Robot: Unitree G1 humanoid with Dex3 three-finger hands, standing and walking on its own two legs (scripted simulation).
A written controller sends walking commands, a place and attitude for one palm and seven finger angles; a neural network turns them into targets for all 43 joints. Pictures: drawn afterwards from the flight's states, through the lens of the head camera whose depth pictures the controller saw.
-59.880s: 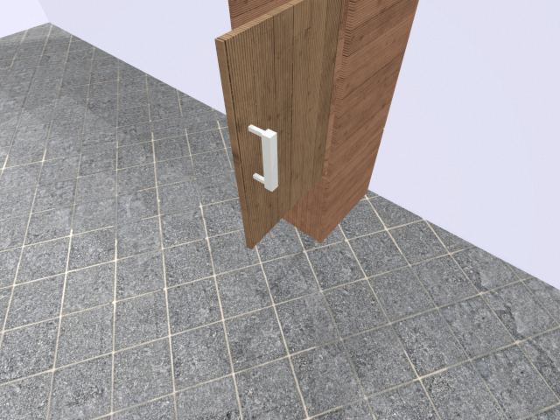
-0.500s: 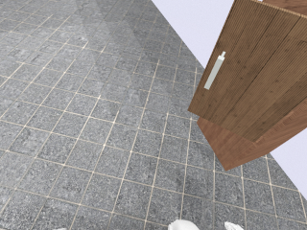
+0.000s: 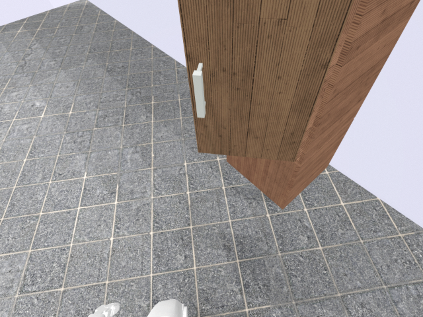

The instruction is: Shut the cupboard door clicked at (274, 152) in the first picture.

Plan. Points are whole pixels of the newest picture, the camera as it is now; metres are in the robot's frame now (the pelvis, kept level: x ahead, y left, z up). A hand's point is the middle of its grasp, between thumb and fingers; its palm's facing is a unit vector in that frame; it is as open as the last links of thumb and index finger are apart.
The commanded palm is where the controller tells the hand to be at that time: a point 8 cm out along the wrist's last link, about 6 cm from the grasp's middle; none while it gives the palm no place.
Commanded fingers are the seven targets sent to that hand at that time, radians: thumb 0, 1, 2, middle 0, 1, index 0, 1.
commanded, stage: turn to face it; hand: left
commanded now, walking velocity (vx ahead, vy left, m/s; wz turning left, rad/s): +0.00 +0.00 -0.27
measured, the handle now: (200, 91) +0.70 +0.06 -0.01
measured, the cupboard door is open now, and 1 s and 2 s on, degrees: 40 40 40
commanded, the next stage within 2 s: take the last steps up to it in 0.22 s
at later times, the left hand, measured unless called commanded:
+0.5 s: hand out of the picture +0.10 +0.24 -0.17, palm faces -0.12 -0.97 -0.19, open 7.4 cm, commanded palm none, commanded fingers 0.00 0.90 0.90 -0.20 -0.30 -0.20 -0.30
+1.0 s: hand (162, 306) +0.17 +0.13 -0.17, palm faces -0.16 -0.97 -0.19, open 7.3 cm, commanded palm none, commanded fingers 0.00 0.90 0.90 -0.20 -0.30 -0.20 -0.30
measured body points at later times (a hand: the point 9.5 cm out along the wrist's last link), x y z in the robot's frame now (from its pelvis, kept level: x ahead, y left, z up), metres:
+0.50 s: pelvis +0.03 +0.04 +0.01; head +0.06 +0.07 +0.46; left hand +0.11 +0.29 -0.15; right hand +0.04 -0.20 -0.12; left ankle +0.03 +0.14 -0.74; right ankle -0.04 -0.10 -0.66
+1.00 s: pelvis +0.12 -0.04 +0.00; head +0.15 -0.05 +0.45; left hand +0.18 +0.18 -0.15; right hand +0.09 -0.28 -0.15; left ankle +0.20 +0.06 -0.69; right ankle +0.04 -0.12 -0.74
